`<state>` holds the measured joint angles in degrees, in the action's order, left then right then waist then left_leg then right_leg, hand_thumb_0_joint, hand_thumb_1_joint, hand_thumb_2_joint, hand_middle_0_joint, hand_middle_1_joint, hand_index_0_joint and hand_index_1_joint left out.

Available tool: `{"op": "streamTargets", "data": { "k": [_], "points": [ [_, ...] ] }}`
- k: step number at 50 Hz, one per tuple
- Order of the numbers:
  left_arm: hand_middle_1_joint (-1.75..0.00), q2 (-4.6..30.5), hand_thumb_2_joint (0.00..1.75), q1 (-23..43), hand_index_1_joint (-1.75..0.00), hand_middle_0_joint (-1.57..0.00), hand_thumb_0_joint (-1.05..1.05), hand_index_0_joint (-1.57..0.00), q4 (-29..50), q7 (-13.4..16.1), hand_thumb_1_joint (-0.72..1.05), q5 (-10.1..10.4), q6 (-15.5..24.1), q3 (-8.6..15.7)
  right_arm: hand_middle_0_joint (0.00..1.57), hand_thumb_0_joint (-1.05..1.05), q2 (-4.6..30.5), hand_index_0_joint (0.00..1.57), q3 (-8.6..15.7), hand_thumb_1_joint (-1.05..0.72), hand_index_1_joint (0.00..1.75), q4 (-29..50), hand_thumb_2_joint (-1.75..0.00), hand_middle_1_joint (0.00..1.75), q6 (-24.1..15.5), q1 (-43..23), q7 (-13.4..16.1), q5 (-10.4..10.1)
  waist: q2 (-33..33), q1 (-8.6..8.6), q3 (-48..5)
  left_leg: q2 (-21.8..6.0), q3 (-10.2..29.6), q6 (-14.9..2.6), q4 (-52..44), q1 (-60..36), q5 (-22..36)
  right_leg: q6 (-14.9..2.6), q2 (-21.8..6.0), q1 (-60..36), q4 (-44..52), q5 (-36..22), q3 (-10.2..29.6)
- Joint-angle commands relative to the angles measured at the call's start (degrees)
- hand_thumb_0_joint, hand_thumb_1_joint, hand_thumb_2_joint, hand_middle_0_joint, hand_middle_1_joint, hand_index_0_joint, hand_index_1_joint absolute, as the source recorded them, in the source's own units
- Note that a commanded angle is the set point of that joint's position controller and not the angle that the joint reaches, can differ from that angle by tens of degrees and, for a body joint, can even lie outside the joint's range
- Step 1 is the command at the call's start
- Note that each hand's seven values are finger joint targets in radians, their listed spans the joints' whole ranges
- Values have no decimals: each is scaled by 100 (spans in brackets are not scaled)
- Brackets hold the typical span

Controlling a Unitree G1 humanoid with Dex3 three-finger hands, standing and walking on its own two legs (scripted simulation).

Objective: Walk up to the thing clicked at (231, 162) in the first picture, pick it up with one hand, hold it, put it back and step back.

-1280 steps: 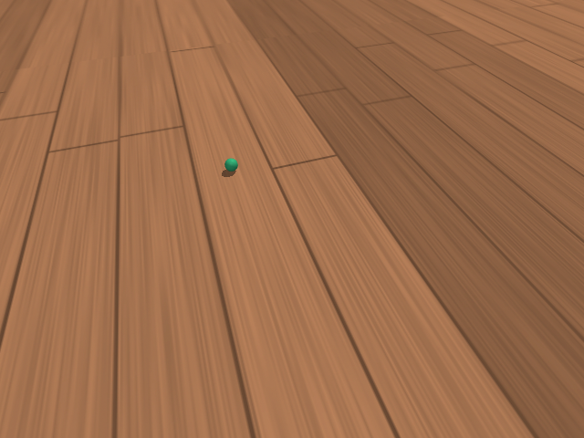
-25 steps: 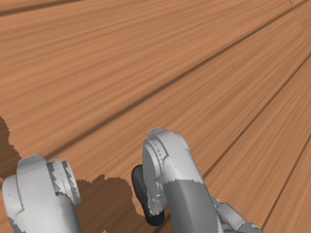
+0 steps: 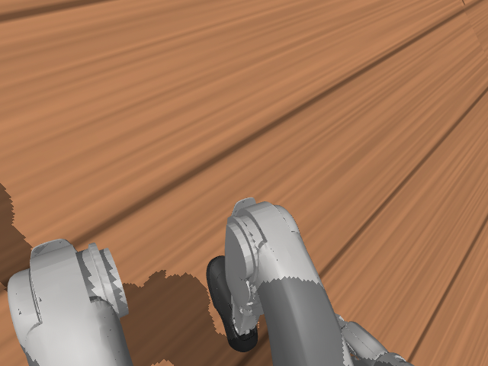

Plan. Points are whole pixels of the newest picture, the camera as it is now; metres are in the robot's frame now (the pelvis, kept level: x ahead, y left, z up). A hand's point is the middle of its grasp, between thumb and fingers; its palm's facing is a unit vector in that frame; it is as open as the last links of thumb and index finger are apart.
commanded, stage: close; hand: left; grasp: from above
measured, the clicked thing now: out of the picture +0.42 +0.40 -0.26
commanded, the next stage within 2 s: settle in 0.82 s
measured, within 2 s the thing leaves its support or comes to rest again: leaves its support in 1.26 s
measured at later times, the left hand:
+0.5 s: hand out of the picture +0.41 +0.39 -0.24, palm faces -0.40 -0.20 -0.89, open 9.8 cm
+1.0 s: hand out of the picture +0.41 +0.39 -0.23, palm faces -0.39 -0.21 -0.90, open 9.7 cm
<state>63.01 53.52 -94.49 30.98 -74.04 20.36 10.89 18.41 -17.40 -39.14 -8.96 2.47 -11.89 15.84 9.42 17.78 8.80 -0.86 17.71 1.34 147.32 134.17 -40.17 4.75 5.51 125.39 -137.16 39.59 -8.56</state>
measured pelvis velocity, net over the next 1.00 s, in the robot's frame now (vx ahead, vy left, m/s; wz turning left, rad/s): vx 0.00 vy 0.00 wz -0.01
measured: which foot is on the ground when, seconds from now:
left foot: down 0.00-1.00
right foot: down 0.00-1.00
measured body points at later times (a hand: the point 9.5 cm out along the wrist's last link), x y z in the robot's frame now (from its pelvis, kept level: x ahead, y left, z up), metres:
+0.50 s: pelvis +0.00 +0.00 +0.00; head +0.25 +0.15 +0.33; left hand +0.43 +0.40 -0.19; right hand +0.09 -0.25 -0.06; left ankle +0.07 +0.13 -0.27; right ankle +0.12 -0.13 -0.26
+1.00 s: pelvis +0.00 +0.00 +0.00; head +0.25 +0.15 +0.33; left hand +0.42 +0.40 -0.18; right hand +0.10 -0.26 -0.06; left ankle +0.07 +0.13 -0.27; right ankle +0.12 -0.13 -0.26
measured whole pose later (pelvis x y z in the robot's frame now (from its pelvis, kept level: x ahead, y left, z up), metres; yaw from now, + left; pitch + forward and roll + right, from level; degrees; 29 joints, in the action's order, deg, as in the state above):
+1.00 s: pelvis +0.00 +0.00 +0.00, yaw +0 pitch +25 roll -15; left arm 63.9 54.6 -95.2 31.9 -73.2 18.8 11.3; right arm 19.4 -17.3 -39.1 -10.1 2.1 -11.8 16.2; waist 9.5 18.1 9.0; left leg -1.1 17.7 1.2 148.0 134.8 -40.2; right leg 4.5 5.6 126.2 -137.6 39.3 -8.6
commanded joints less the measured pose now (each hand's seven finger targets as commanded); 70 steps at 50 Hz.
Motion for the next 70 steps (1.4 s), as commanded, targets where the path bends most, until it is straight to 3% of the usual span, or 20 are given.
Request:
{"op": "streamTargets", "data": {
  "k": [1, 4, 6, 10, 15, 17, 21, 23, 33, 36, 39, 40, 46, 48, 54, 58, 61, 64, 68, 70],
  "points": [
    [-95, 1511, 77, 1231, -90, -33, 0, -37, 535, 465, -7, -50, 121, 78, 20, 0, 1890, 20, 551, -89, 30, -52, -90, 30, 3, 783, 78, 11, -3204, 168, -3431, -261, -795, -116, -1574, -2936, 1101, -556, 151, -1424, 1040, -1350, -825],
    [-95, 1535, 76, 1345, -90, -36, 0, -40, 443, 653, -3, -186, -10, 59, 20, 0, 1928, 20, 541, -89, 30, -37, -90, 30, -32, 834, 88, 54, -3121, 243, -3449, -261, -789, -129, -1542, -2902, 1094, -544, 149, -1415, 1024, -1391, -848],
    [-92, 1492, 74, 1385, -87, -41, 0, -45, 411, 758, 2, -161, -110, 13, 20, 0, 1925, 20, 555, -89, 30, -78, -90, 30, -74, 760, 80, 62, -3273, 167, -3412, -253, -815, -107, -1598, -2866, 985, -569, 159, -1337, 1031, -1291, -831],
    [-91, 1482, 72, 1542, -86, -46, 0, -51, 362, 800, 10, -116, -314, -111, 20, 0, 1979, 20, 559, -89, 30, -75, -90, 30, -176, 736, 80, 24, -3077, 251, -3408, -255, -808, -143, -1485, -2731, 943, -533, 153, -1313, 1037, -1316, -804],
    [-88, 1507, 65, 1608, -82, -50, 0, -55, 326, 661, 16, 26, -435, -136, 20, 0, 2030, 20, 576, -89, 30, -11, -90, 30, -315, 732, 40, -4, -3168, 233, -3320, -258, -728, -119, -1561, -2775, 805, -538, 117, -1200, 947, -1202, -824],
    [-86, 1757, 63, 1538, -80, -52, 0, -58, 325, 611, 18, 43, -446, 76, 20, 0, 2039, 20, 577, -89, 30, -18, -90, 30, -309, 790, 52, 9, -3137, 211, -3386, -254, -767, -140, -1532, -2685, 844, -532, 120, -1352, 992, -1227, -780],
    [-86, 1425, 66, 1511, -81, -57, 0, -62, 468, 417, 23, 128, -432, -87, 20, 0, 1988, 20, 612, -89, 30, 52, -90, 30, -347, 790, 16, -1, -3253, 228, -3507, -252, -747, -102, -1578, -2903, 1105, -535, 128, -1396, 986, -1412, -805],
    [-85, 1621, 64, 1333, -79, -59, 0, -65, 502, 397, 27, 139, -421, 97, 20, 0, 2027, 20, 651, -89, 30, -5, -90, 30, -312, 856, 20, -38, -3319, 146, -3576, -255, -723, -75, -1621, -3048, 1257, -547, 116, -1421, 935, -1498, -815],
    [-82, 1678, 69, 1103, -78, -71, 0, -75, 544, 242, 40, 187, -231, 244, 20, 0, 1938, 20, 602, -89, 30, -29, -90, 30, -201, 928, -1, -54, -3160, 157, -3506, -259, -783, -121, -1511, -2915, 1397, -528, 114, -1567, 1007, -1585, -789],
    [-82, 1477, 70, 1148, -78, -74, 0, -78, 551, 200, 44, 158, -195, 8, 20, 0, 1946, 20, 613, -89, 30, 30, -90, 30, -180, 870, 9, -9, -3252, 200, -3486, -255, -817, -130, -1507, -2908, 1239, -541, 127, -1579, 1044, -1493, -776],
    [-82, 1706, 73, 995, -78, -80, 0, -83, 382, 224, 51, 200, -168, 207, 20, 0, 1959, 20, 592, -89, 30, -15, -90, 30, -141, 868, 40, -24, -3088, 127, -3422, -252, -806, -143, -1507, -2755, 1065, -538, 115, -1536, 1059, -1335, -792],
    [-82, 1532, 74, 1045, -78, -82, 0, -85, 555, 207, 53, 153, -165, 65, 20, 0, 1988, 20, 613, -89, 30, 16, -90, 30, -144, 912, 42, 10, -3147, 174, -3458, -246, -816, -134, -1525, -2874, 1169, -535, 122, -1596, 1057, -1417, -786],
    [-81, 1510, 74, 1200, -77, -90, 0, -94, 532, 240, 64, 166, -125, 45, 20, 0, 1974, 20, 596, -89, 30, 20, -90, 30, -109, 809, 63, 6, -3184, 185, -3449, -265, -724, -99, -1594, -2920, 1110, -551, 116, -1407, 987, -1347, -852],
    [-82, 1540, 75, 1173, -78, -88, 0, -92, 457, 272, 54, 130, -130, 59, 20, 0, 1974, 20, 578, -91, 30, 15, -90, 30, -101, 820, 66, 12, -3120, 197, -3396, -257, -723, -107, -1594, -2846, 1061, -547, 125, -1388, 994, -1322, -855],
    [-82, 1601, 76, 1357, -78, -90, 0, -94, 819, 159, 56, 118, -223, 51, 20, 0, 1968, 20, 657, -91, 30, 20, -90, 30, -108, 816, 57, -26, -3460, 113, -3576, -254, -757, -67, -1617, -3120, 1259, -558, 91, -1338, 952, -1455, -796],
    [-82, 1826, 82, 1305, -79, -93, 0, -96, 1355, 139, 59, 138, -287, 370, 20, 0, 1941, 20, 767, -91, 30, -8, -90, 30, -77, 923, 50, -64, -3714, -76, -3984, -242, -817, -54, -1643, -3299, 1484, -584, 73, -1459, 941, -1583, -752],
    [-79, 1580, 79, 1426, -77, -95, 0, -98, 1955, 66, 61, 195, -293, 242, 20, 0, 1829, 20, 823, -91, 30, 40, -90, 30, -84, 879, 26, -136, -3881, -136, -4267, -225, -898, -71, -1623, -3351, 1501, -603, 58, -1487, 990, -1650, -686],
    [-76, 1556, 77, 1191, -73, -96, 0, -99, 2241, -1, 63, 278, -370, 416, 20, 0, 1826, 20, 977, -90, 30, -27, -90, 30, -73, 1006, 8, -207, -3984, -247, -4450, -199, -928, -50, -1720, -3477, 1611, -616, 19, -1452, 980, -1708, -663],
    [-79, 1308, 79, 1293, -75, -102, 0, -105, 2765, -196, 72, 336, -514, 392, 20, 0, 1744, 20, 1199, -90, 30, -18, -90, 30, -9, 1088, -27, -351, -4149, -374, -4802, -185, -935, -27, -1902, -3697, 1661, -642, -26, -1316, 1009, -1697, -596],
    [-79, 1005, 78, 1209, -75, -104, 0, -108, 2697, -330, 76, 382, -639, 253, 20, 0, 1653, 20, 1279, -90, 30, -50, -90, 30, 21, 1188, -54, -414, -3993, -368, -4654, -163, -1020, -65, -1908, -3525, 1655, -639, -35, -1272, 1090, -1716, -529]
  ]
}}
